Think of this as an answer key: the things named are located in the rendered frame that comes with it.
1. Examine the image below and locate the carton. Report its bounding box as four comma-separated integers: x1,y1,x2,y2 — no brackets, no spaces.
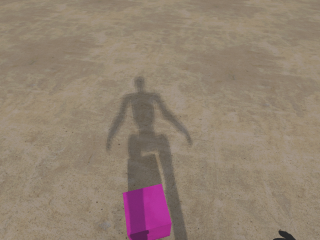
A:
123,184,172,240

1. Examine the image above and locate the right robot hand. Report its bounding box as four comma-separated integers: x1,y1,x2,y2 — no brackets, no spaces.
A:
273,230,296,240

